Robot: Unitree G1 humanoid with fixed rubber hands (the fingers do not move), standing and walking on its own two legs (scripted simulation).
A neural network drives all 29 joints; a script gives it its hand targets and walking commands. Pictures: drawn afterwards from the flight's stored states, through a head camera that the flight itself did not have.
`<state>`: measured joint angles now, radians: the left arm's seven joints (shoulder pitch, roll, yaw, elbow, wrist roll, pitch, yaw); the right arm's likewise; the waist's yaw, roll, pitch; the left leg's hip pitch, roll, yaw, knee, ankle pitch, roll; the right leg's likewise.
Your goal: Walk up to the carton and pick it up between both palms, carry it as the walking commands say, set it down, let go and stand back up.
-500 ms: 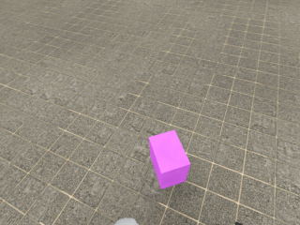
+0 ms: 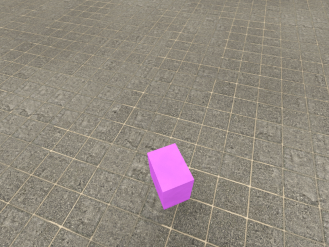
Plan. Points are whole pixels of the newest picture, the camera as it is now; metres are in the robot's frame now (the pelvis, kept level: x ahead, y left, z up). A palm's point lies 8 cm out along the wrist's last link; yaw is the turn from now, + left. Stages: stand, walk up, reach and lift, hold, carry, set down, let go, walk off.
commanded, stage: walk up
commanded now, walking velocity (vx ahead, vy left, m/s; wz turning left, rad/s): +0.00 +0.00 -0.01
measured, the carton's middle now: (169, 177) +0.55 +0.00 -0.62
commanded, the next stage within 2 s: none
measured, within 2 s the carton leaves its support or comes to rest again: neither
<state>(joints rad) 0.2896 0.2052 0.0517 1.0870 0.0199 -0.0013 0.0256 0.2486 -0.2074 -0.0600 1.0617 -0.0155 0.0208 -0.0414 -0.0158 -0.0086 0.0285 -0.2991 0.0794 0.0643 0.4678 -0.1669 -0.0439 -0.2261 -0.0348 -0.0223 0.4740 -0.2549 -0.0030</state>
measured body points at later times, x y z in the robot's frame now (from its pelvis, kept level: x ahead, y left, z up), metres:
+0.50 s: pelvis +0.02 -0.04 +0.01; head +0.03 -0.04 +0.46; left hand +0.01 +0.19 -0.15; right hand +0.02 -0.26 -0.15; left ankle +0.02 +0.12 -0.74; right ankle +0.00 -0.12 -0.74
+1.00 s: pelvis +0.04 -0.05 +0.01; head +0.06 -0.04 +0.46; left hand +0.07 +0.21 -0.14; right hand +0.00 -0.30 -0.14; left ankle +0.02 +0.12 -0.73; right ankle +0.00 -0.17 -0.68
